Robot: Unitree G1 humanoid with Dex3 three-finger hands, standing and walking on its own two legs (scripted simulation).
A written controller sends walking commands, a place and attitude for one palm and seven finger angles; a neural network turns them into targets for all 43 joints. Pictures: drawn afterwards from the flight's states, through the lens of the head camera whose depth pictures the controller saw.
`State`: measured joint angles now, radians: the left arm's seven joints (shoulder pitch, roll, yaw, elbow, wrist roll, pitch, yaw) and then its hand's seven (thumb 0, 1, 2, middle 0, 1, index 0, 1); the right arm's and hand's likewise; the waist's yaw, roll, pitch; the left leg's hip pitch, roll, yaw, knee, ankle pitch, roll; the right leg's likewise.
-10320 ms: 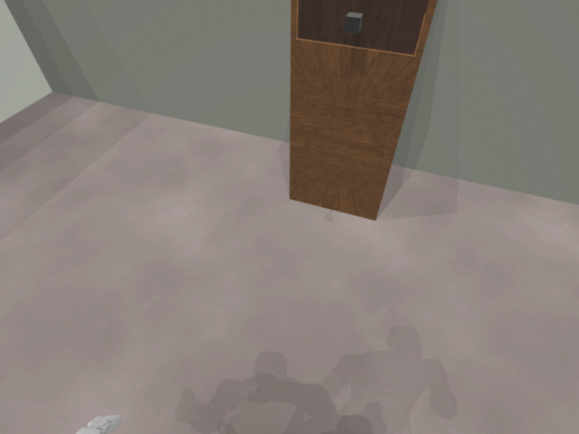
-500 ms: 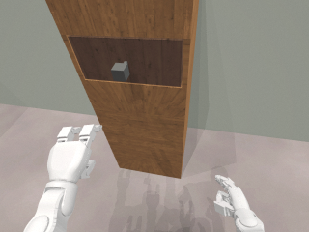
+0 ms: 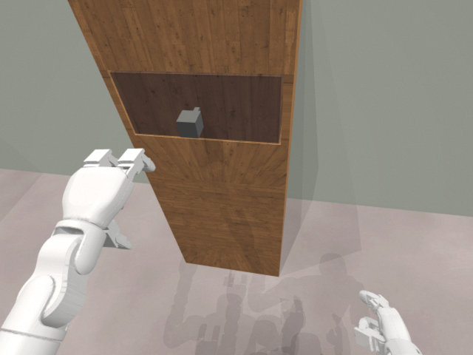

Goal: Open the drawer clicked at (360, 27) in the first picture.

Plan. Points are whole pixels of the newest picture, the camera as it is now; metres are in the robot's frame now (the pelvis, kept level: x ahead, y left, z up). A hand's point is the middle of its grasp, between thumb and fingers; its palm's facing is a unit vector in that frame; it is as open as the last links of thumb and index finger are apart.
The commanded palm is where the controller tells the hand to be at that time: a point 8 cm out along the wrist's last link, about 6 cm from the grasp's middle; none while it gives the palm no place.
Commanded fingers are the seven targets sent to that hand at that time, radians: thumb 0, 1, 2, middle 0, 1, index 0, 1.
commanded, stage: raise the hand with hooked fingers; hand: left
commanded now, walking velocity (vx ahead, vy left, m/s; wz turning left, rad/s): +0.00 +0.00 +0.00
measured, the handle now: (193, 118) +0.57 +0.19 +0.09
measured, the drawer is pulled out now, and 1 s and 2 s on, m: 0.00 0.00 0.00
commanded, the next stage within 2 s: move the hooked fingers above the handle in 0.72 s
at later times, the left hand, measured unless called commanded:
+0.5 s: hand (91, 160) +0.31 +0.25 +0.21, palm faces +0.08 -0.03 -1.00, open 13.9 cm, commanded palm +0.27 +0.25 +0.26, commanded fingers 0.00 -0.50 0.30 -0.30 -1.20 -0.30 -1.20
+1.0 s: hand (108, 174) +0.31 +0.24 +0.18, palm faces +0.04 -0.03 -1.00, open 13.9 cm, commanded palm +0.29 +0.24 +0.26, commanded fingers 0.00 -0.50 0.30 -0.30 -1.20 -0.30 -1.20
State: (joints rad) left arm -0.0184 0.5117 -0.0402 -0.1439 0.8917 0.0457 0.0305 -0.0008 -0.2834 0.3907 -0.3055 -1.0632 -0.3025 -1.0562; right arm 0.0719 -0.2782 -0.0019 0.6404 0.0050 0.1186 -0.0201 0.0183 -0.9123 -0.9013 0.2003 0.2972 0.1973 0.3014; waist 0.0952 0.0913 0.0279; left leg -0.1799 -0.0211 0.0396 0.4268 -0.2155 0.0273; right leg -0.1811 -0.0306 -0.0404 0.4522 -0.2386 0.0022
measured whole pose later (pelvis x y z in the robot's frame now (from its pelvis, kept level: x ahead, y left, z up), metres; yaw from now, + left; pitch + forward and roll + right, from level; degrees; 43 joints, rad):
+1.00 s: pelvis -0.02 +0.00 +0.00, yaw +2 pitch -2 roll +0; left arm -0.35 0.61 -0.03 0.03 0.81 0.02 -0.24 0.00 -0.50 0.30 -0.32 -1.21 -0.31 -1.20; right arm 0.08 -0.28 0.04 0.63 0.03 0.10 0.00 0.02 -0.91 -0.90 0.20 0.30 0.20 0.30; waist 0.09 0.10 0.03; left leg -0.21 -0.03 0.01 0.39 -0.16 0.03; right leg -0.20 -0.03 -0.07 0.42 -0.19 0.00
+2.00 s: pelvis +0.02 +0.00 +0.00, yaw +1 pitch +6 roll +0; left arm -0.75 0.52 -0.15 0.48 0.87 -0.10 -0.15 0.00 -0.49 0.30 -0.32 -1.20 -0.32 -1.20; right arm 0.18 -0.27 0.00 0.65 0.04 0.16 -0.03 0.01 -0.91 -0.90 0.20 0.30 0.20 0.30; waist 0.01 0.07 -0.03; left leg -0.31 -0.02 0.03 0.43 -0.23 0.03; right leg -0.30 -0.03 -0.05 0.45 -0.25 0.00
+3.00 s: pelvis +0.02 -0.01 +0.00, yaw +1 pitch +10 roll +0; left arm -1.05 0.64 -0.21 0.92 0.91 -0.14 -0.23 0.00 -0.49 0.30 -0.32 -1.21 -0.33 -1.21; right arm 0.32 -0.31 -0.03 0.70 0.06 0.14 -0.09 0.01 -0.91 -0.90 0.21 0.30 0.20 0.30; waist -0.05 0.04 -0.04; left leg -0.42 -0.01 0.02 0.48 -0.24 0.02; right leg -0.40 -0.02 -0.05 0.48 -0.25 -0.01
